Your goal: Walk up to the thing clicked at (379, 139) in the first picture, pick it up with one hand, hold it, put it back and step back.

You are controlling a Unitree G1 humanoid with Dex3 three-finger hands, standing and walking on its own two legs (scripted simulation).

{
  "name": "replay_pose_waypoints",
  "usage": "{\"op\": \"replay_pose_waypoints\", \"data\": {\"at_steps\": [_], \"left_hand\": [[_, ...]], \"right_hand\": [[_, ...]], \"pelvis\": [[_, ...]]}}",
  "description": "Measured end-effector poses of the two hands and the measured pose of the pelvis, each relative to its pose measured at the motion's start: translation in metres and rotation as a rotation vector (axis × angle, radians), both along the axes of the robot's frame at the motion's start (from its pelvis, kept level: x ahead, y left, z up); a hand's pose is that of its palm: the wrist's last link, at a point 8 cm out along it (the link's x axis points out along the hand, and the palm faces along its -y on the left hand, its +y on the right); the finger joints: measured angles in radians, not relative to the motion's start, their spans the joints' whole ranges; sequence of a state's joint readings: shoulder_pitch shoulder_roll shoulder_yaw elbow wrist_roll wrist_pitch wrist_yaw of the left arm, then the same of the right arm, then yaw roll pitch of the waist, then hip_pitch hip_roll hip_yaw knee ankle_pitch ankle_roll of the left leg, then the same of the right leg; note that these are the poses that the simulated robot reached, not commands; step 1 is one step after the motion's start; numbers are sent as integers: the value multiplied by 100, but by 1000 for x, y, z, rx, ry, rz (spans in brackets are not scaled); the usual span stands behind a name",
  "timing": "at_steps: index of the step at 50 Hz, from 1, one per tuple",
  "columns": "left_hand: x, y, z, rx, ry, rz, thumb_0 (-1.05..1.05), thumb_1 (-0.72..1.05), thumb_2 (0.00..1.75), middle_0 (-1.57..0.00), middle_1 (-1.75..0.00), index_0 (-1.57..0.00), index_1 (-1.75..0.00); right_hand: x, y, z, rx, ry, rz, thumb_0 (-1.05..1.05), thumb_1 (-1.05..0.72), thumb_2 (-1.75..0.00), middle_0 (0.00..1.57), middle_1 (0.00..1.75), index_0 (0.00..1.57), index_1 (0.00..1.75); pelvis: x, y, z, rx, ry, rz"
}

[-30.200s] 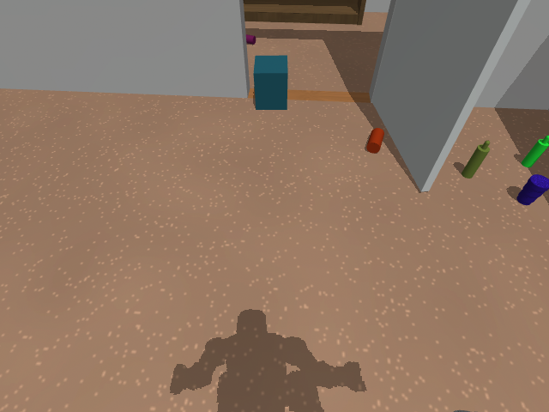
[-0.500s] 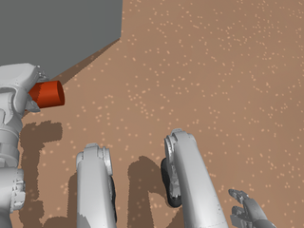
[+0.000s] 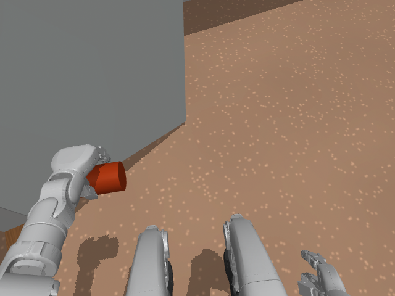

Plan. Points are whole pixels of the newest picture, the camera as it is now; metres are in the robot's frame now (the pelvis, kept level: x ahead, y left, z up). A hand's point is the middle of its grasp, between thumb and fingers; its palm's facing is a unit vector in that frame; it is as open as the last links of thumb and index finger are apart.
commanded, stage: lift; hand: left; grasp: from above
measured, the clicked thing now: (94, 180) +0.39 +0.23 -0.12
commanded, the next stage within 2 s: hold in 0.60 s
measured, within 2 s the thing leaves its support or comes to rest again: neither
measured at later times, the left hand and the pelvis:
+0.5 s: hand (73, 166) +0.36 +0.21 +0.04, palm faces -0.44 -0.08 -0.90, open 9.3 cm; pelvis +0.03 -0.01 +0.12, yaw +0 degrees
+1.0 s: hand (51, 138) +0.38 +0.23 +0.10, palm faces -0.45 -0.06 -0.89, open 4.6 cm; pelvis +0.07 +0.01 +0.16, yaw +0 degrees
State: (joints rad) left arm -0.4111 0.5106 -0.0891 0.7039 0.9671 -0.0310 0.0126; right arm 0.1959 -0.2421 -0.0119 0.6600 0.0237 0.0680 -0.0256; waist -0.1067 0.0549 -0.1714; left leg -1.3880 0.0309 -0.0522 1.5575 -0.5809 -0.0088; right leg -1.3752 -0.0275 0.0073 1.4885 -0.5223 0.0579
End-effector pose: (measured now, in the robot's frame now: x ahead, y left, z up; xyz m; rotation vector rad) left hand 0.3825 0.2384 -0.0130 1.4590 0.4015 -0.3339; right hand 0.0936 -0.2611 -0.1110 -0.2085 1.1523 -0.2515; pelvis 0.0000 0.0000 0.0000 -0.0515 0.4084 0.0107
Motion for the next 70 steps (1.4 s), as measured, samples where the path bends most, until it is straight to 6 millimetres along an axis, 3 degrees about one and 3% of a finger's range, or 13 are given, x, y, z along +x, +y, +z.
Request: {"op": "replay_pose_waypoints", "data": {"at_steps": [5, 14, 29, 35, 39, 52, 70], "left_hand": [[-14, -8, 32, 7, 16, 6, 1, 14, 26, -85, -19, -84, -21], [-29, -20, 69, 13, 12, 7, 1, 15, 25, -83, -23, -83, -24], [-15, -17, 124, 22, -12, 51, 1, 18, 24, -83, -28, -85, -27], [-5, -10, 148, 27, -26, 53, 1, 49, 35, -96, -38, -100, -35], [1, -6, 158, 35, -15, 41, 1, 60, 30, -95, -43, -102, -36], [6, -11, 176, 32, -17, -4, 1, 76, 11, -91, -53, -107, -37], [-2, -25, 203, 36, -27, -15, 1, 81, 2, -90, -58, -109, -38]], "right_hand": [[-1, -6, 32, -1, -37, -18, 0, -89, -89, 20, 30, 20, 30], [3, -18, 76, -21, -69, -23, 0, -89, -90, 20, 30, 20, 30], [24, -10, 130, -11, -98, -29, 1, -89, -90, 20, 30, 20, 30], [38, -1, 141, 9, -113, -26, 1, -90, -89, 20, 30, 20, 30], [48, 5, 146, 24, -127, -25, 1, -90, -89, 20, 30, 20, 30], [75, 9, 158, 42, -150, -9, 1, -90, -89, 20, 30, 20, 30], [90, -5, 170, 50, -202, -8, 1, -91, -90, 20, 30, 20, 30]], "pelvis": [[4, -5, 32, 13, -58, -2], [15, -11, 75, 24, -134, 1], [37, -5, 128, 31, -228, -6], [48, 0, 141, 32, -248, -11], [55, 3, 146, 31, -256, -13], [70, 5, 157, 37, -283, -17], [71, -4, 166, 47, -330, -21]]}}
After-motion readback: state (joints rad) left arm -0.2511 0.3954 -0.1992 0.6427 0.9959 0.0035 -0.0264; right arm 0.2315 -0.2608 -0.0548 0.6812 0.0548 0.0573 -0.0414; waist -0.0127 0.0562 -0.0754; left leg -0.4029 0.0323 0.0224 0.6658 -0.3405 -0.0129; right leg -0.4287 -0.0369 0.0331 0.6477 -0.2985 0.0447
